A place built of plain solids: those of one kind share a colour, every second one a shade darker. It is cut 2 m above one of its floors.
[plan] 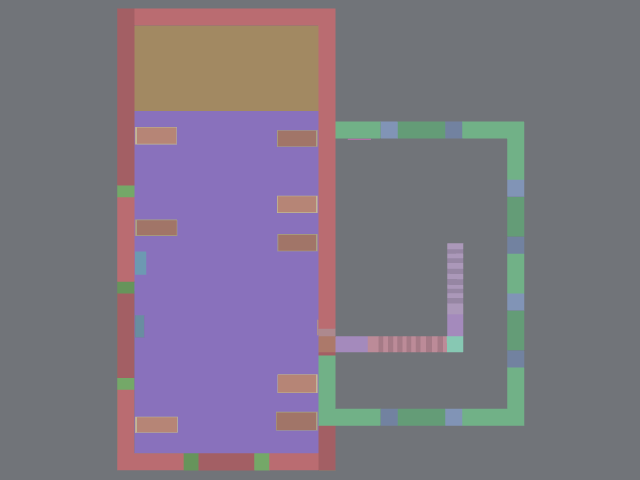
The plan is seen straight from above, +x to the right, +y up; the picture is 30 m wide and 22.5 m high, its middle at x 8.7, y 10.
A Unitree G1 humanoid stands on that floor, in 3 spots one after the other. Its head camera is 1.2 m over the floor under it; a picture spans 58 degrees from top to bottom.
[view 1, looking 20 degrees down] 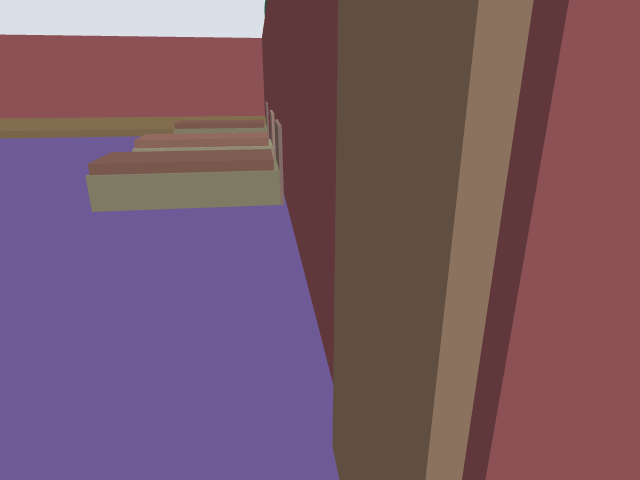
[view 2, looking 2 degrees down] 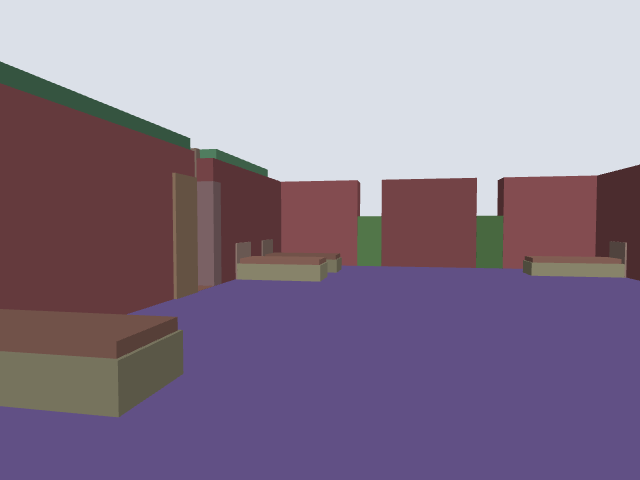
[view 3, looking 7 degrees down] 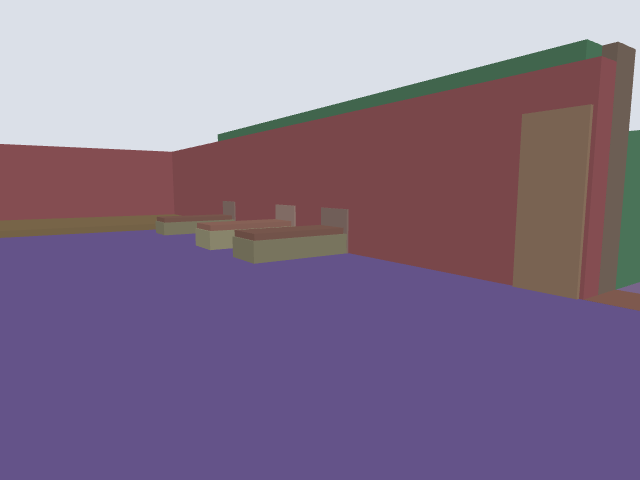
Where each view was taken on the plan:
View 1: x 8.36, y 5.11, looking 82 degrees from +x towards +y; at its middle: wall_dorter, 2.06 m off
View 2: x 4.98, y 12.64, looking -79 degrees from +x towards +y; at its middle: wall_dorter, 12.89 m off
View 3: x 3.72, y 3.40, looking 55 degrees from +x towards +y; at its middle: bed_frame_dorter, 7.47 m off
